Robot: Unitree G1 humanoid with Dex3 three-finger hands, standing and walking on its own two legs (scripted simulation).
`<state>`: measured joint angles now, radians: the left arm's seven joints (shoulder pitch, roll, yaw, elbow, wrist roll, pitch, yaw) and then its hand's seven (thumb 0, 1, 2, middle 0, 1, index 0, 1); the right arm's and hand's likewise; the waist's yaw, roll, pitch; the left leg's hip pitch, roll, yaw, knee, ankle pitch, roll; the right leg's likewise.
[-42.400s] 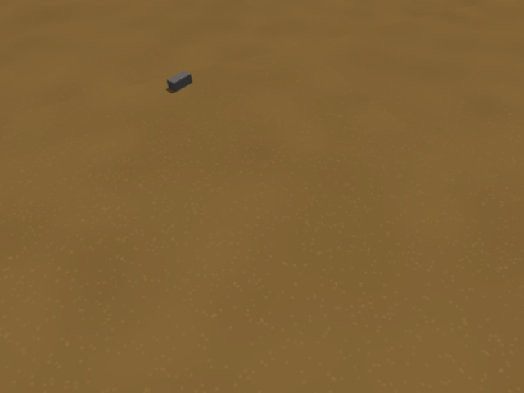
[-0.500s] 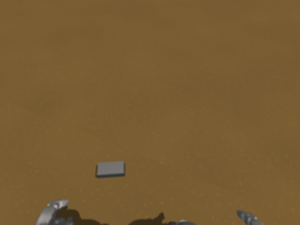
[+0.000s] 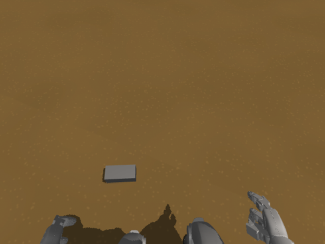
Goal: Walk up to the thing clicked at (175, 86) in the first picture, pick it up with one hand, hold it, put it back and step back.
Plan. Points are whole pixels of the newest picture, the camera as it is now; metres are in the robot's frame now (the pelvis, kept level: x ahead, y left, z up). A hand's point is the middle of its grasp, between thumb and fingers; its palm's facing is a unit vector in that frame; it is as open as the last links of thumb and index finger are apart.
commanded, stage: rise first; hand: left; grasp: from above
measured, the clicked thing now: (120, 173) +0.49 +0.22 -0.66
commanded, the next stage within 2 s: none
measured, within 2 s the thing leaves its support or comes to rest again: neither
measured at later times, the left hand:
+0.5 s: hand (91, 204) +0.27 +0.26 -0.33, palm faces -0.46 -0.40 -0.79, open 14.1 cm
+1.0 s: hand (100, 184) +0.38 +0.27 -0.46, palm faces -0.46 -0.06 -0.89, open 14.1 cm
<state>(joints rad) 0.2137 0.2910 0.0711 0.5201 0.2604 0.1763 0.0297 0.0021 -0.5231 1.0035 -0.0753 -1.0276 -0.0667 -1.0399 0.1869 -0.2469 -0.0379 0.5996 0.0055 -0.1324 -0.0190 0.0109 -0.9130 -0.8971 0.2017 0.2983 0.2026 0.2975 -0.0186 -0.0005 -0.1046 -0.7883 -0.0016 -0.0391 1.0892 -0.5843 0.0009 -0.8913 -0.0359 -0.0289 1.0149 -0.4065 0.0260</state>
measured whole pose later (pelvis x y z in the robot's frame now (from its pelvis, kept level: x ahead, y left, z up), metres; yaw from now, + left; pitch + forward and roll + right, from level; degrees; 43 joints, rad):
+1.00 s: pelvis -0.11 +0.01 -0.31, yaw +0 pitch +36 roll -6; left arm -1.01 0.74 0.06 1.43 1.25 -0.27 0.31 0.00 -0.52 1.03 -0.07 -1.00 -0.07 -1.01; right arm 0.17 -0.29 0.02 0.76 -0.09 -0.05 0.11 0.01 -0.89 -0.89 0.20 0.30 0.20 0.30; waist -0.26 0.01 -0.07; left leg -2.13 -0.09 -0.08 2.23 -0.73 0.00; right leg -2.19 -0.10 -0.02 2.04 -0.47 0.03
